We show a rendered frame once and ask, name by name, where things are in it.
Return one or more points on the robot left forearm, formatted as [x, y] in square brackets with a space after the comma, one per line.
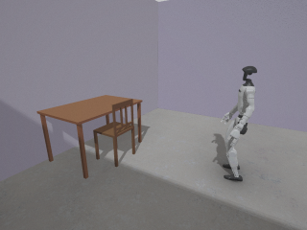
[245, 118]

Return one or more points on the right robot foot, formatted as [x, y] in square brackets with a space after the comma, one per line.
[227, 166]

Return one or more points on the robot left hand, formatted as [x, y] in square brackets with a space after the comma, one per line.
[235, 133]

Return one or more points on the table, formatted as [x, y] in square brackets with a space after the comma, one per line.
[81, 112]

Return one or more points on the robot right hand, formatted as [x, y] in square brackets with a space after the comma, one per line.
[228, 116]

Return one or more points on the humanoid robot torso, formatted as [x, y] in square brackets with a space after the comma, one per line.
[242, 103]

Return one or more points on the left robot upper arm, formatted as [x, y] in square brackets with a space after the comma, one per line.
[249, 91]

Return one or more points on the robot right forearm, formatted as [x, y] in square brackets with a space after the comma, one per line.
[234, 109]

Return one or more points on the chair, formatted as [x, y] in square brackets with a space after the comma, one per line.
[116, 129]

